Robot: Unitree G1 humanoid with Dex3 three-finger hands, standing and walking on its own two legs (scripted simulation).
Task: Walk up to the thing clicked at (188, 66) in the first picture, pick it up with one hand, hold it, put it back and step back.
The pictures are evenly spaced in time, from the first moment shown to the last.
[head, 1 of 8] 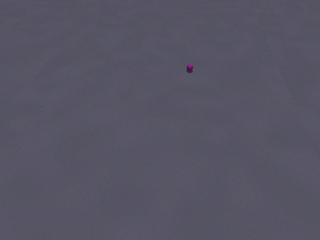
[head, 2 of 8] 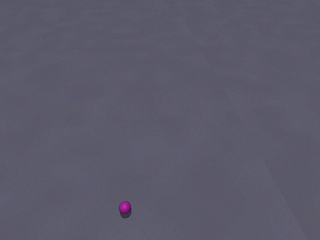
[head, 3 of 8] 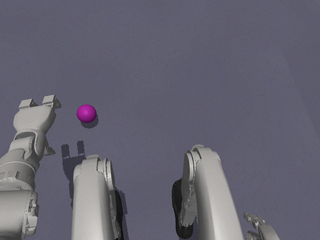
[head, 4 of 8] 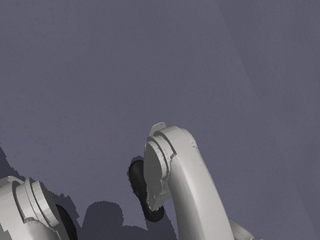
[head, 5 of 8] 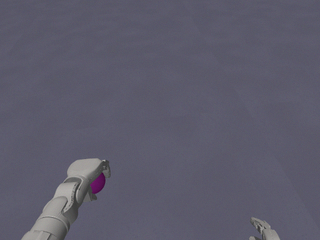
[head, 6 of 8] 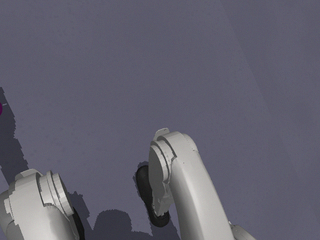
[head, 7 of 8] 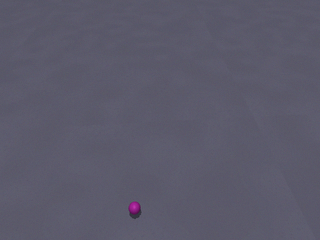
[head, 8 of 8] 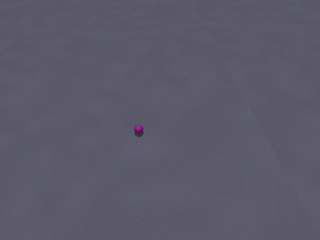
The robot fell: no
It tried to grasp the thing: yes
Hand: left
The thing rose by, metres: 0.68
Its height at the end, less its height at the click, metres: +0.00
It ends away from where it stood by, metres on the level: 0.01
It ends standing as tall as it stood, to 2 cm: yes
